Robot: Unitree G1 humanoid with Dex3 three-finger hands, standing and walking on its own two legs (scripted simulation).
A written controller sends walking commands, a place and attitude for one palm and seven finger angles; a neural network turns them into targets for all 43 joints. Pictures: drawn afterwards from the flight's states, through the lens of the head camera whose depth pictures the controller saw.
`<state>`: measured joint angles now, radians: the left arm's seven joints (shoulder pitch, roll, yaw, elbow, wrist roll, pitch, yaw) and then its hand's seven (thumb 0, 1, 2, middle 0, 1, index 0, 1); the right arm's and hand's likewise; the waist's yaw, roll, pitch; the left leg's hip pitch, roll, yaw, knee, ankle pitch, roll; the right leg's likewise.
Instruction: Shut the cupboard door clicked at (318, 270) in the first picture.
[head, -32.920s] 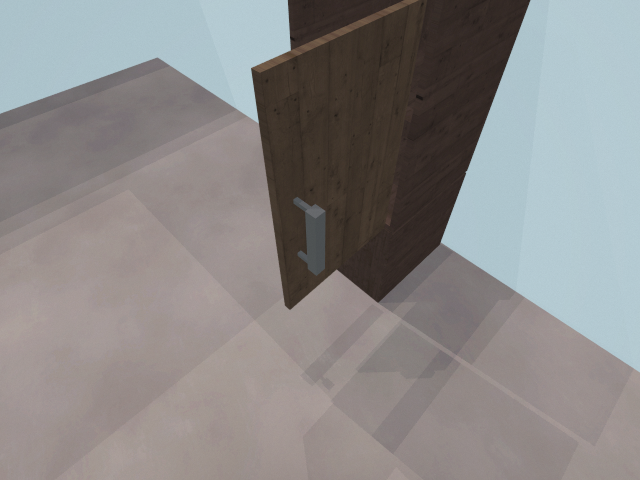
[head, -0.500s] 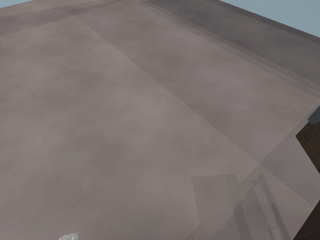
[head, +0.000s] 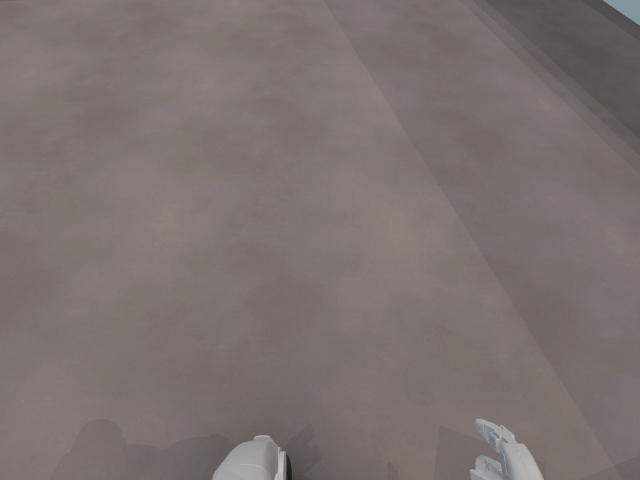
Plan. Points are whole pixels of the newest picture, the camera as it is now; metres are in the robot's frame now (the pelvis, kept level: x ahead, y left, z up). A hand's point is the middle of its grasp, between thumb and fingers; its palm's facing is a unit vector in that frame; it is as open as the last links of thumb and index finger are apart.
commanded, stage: walk to a spot facing it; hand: left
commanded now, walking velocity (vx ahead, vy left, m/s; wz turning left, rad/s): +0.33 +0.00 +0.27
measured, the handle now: out of the picture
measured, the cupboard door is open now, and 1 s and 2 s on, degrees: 56 56 56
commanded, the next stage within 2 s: turn to face it in 0.18 s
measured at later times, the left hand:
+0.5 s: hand (239, 345) +0.31 +0.15 -0.14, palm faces -0.01 -0.98 -0.21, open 7.4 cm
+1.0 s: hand (225, 285) +0.41 +0.19 -0.14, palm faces -0.20 -0.96 -0.21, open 7.4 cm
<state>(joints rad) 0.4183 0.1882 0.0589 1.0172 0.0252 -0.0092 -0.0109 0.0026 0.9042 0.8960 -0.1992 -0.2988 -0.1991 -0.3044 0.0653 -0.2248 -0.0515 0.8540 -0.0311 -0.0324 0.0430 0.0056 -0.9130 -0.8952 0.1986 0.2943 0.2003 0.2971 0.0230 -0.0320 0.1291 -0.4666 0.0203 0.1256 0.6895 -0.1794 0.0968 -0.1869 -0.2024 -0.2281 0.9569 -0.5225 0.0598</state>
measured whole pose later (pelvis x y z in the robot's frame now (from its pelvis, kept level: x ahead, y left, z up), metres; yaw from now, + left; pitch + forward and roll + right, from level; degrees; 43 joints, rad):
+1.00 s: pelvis +0.28 +0.00 +0.03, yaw -16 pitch +1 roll -2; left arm 0.20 0.25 0.10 0.90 0.02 0.07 -0.03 0.00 0.91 0.90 -0.19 -0.30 -0.19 -0.30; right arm 0.16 -0.18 -0.02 0.89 -0.03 0.00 -0.03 0.00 -0.91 -0.89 0.20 0.30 0.21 0.30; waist 0.03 -0.02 0.08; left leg -0.21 0.10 0.13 0.50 -0.29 0.00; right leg -0.46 -0.01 -0.04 0.96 -0.44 0.05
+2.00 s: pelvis +0.34 -0.05 +0.02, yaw -52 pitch +1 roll +0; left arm 0.16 0.23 0.05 0.87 0.02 0.04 0.00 0.00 0.91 0.90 -0.20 -0.30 -0.20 -0.30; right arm 0.18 -0.27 -0.06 0.91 -0.01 0.06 -0.02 0.01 -0.91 -0.89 0.20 0.29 0.20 0.30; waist -0.02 0.02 0.10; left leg -0.49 0.08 0.05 1.09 -0.43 -0.09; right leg -0.26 0.02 0.00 0.54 -0.29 -0.03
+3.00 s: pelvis +0.40 -0.08 +0.02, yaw -88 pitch +1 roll -1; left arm 0.18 0.27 0.08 0.90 0.02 0.08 -0.02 0.00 0.91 0.90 -0.20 -0.30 -0.20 -0.30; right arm 0.20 -0.22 -0.01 0.86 -0.03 0.00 -0.02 0.00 -0.91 -0.89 0.20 0.29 0.20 0.30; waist 0.00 -0.05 0.07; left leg -0.34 0.07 0.09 0.62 -0.31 0.01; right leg -0.43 0.03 0.07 0.94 -0.51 0.03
